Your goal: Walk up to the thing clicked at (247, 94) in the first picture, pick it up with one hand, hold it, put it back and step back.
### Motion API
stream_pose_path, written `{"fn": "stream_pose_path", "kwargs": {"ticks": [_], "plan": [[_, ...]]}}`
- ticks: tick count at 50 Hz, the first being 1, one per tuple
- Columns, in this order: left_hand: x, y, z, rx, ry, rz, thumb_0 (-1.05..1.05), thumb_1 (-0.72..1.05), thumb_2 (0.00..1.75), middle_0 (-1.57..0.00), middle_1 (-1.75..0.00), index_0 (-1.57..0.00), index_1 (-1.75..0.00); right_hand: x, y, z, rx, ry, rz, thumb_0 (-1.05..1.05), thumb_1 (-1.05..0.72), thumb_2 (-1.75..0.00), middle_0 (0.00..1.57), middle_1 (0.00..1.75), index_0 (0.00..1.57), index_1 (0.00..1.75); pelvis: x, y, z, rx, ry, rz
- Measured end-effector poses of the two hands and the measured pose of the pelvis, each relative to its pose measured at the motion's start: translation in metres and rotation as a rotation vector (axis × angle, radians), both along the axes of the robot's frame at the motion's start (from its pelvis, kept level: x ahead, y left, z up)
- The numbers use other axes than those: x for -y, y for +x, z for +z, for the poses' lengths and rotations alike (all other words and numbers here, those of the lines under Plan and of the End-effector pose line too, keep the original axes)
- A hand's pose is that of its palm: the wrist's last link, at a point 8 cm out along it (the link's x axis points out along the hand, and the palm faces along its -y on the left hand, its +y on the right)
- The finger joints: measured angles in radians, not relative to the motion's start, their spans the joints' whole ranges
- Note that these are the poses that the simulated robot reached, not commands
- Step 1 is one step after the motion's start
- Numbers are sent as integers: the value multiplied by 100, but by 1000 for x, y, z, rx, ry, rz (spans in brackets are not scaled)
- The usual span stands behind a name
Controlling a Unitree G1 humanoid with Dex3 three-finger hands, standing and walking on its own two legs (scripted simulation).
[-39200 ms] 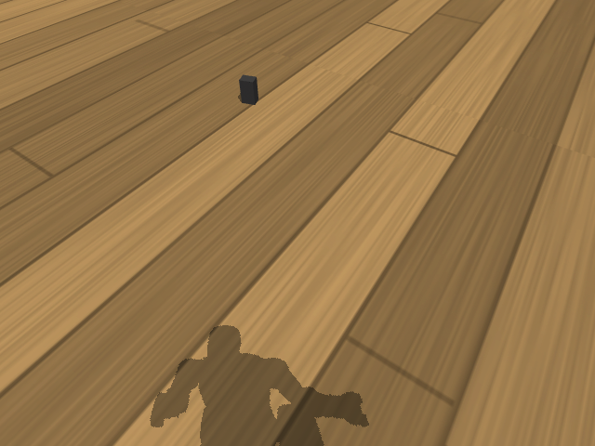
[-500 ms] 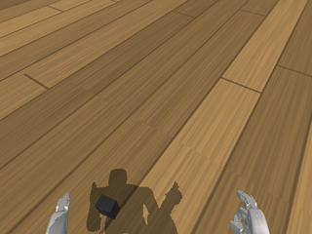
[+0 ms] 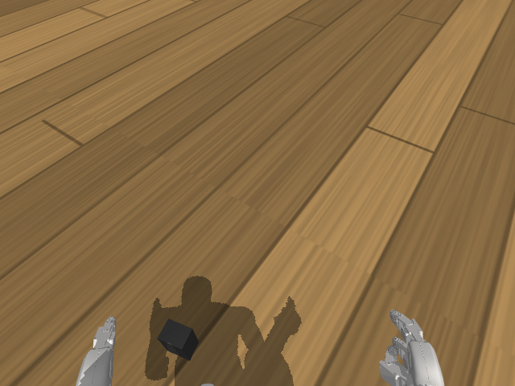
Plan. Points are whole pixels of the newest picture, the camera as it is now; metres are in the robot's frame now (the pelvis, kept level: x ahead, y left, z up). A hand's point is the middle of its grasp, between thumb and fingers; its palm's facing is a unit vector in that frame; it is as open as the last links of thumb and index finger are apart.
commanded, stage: home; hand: left
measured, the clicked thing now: (179, 340) +0.38 +0.26 -0.65
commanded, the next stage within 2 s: stand in 0.54 s
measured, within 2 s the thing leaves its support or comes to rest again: neither
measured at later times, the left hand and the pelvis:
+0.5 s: hand (134, 375) +0.17 +0.19 -0.05, palm faces +0.10 -0.96 -0.28, open 17.7 cm; pelvis +0.00 +0.01 +0.00, yaw +0 degrees
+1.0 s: hand (132, 377) +0.17 +0.20 -0.07, palm faces +0.02 -0.95 -0.32, open 11.8 cm; pelvis +0.00 +0.01 +0.01, yaw +0 degrees
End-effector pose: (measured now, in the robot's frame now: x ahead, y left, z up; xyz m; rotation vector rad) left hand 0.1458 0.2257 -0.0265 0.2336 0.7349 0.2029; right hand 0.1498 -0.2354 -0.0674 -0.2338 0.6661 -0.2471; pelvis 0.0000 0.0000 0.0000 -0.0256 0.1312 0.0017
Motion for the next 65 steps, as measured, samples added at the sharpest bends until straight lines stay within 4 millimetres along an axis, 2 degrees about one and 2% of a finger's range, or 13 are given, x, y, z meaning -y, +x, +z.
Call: {"fn": "stream_pose_path", "kwargs": {"ticks": [33,37,41,47,52,58,65], "plan": [[-10,4,0,0,-1,-2,-1,-59,0,-4,-3,-4,-3,-12,0,1,-6,0,1,1,-90,-90,20,30,20,30,-10,3,1,0,-7,-3],[-10,4,-1,-3,-2,1,-1,-55,4,-7,-8,-8,-8,-13,1,1,-3,-1,0,1,-90,-90,20,30,20,30,-10,4,1,1,-8,-3],[-11,5,1,6,0,0,-1,-40,19,-13,-17,-13,-17,-13,2,2,-2,-3,2,1,-90,-90,20,30,20,30,-10,4,1,3,-8,-3],[-10,6,1,5,-1,-2,-1,-4,54,-18,-25,-18,-25,-13,2,2,2,-2,6,1,-91,-90,20,30,20,30,-10,3,1,5,-7,-3],[-26,3,-23,-55,49,-102,-1,33,74,-19,-28,-20,-28,-2,-7,-15,-215,-37,146,1,-90,-90,20,30,20,30,-9,-2,9,72,20,4],[-56,-27,-39,-207,61,-60,0,69,85,-20,-30,-20,-30,24,-35,-14,-356,-26,96,1,-91,-90,20,30,20,30,-10,-1,21,113,32,5],[-77,-67,-46,-360,60,11,0,85,88,-20,-30,-20,-30,36,-70,-8,-481,-35,37,1,-91,-90,20,30,20,30,-15,0,36,146,27,9]]}}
